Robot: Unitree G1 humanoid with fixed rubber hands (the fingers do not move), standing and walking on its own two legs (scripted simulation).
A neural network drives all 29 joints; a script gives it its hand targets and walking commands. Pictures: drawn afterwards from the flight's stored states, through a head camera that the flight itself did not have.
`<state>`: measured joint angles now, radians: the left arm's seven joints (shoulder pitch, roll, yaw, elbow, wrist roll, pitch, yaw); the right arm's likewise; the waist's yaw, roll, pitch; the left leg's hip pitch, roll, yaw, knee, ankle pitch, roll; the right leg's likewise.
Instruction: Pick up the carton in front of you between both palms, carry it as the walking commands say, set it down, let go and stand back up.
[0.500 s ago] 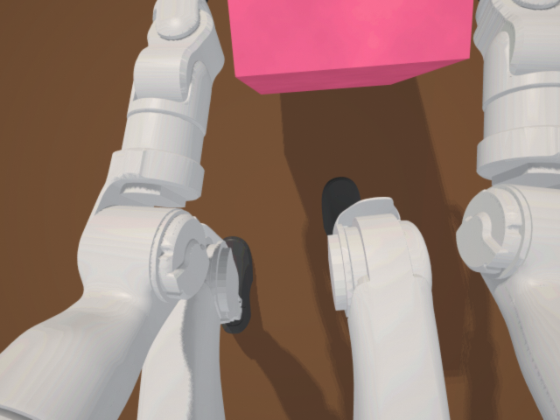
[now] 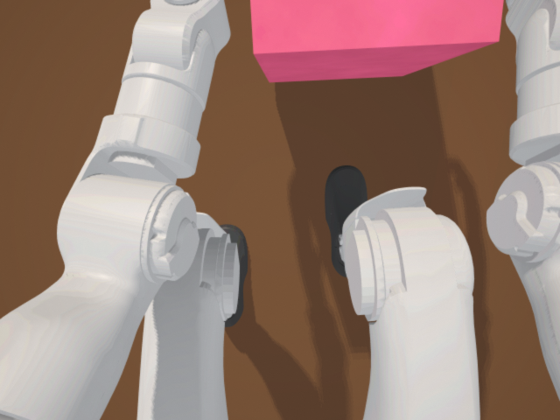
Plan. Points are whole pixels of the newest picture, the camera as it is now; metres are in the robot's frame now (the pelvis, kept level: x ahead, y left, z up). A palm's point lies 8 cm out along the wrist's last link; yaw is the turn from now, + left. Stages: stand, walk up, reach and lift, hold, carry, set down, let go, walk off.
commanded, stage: set down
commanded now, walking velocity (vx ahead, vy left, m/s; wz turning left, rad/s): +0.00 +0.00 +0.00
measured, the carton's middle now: out of the picture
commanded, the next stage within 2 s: none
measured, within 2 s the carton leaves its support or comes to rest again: rests again in 0.02 s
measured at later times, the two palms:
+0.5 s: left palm out of the picture +0.56 -0.01 -0.18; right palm out of the picture +0.50 -0.32 -0.18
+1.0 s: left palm out of the picture +0.57 +0.01 -0.20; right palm out of the picture +0.50 -0.37 -0.19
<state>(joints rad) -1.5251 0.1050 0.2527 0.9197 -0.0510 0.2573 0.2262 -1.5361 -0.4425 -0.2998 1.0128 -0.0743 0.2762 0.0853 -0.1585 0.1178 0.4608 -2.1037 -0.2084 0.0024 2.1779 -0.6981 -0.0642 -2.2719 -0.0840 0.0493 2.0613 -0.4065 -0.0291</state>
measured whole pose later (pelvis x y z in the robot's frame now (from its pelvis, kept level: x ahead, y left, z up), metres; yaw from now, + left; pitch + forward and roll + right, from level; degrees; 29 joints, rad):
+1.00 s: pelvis +0.00 -0.01 -0.01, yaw -1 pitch +35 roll +3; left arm -1.57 0.23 0.04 0.97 -0.15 0.16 0.18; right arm -1.58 -0.63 -0.29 1.27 0.13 0.04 0.10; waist -0.12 0.05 0.52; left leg -2.11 -0.20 -0.02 2.22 -0.73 -0.09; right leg -2.29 -0.09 0.02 2.09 -0.42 -0.05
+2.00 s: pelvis +0.03 -0.02 +0.22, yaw -5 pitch +44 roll +6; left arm -1.25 0.13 0.28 0.73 0.02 0.29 0.16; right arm -1.31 -0.47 -0.37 0.95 -0.04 0.24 0.13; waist -0.07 0.05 0.06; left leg -1.60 -0.09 -0.02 1.34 -0.51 -0.05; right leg -1.76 0.01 0.05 1.26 -0.26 -0.03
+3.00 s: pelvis +0.13 -0.01 +0.38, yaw -9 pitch +4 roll -1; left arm 0.16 0.18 0.06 0.46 0.02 0.02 -0.04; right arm 0.21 -0.21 -0.06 0.42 0.00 0.03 0.06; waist -0.01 0.02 0.06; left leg -0.21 -0.02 -0.09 0.48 -0.34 0.00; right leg -0.35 0.03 0.01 0.44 -0.16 -0.01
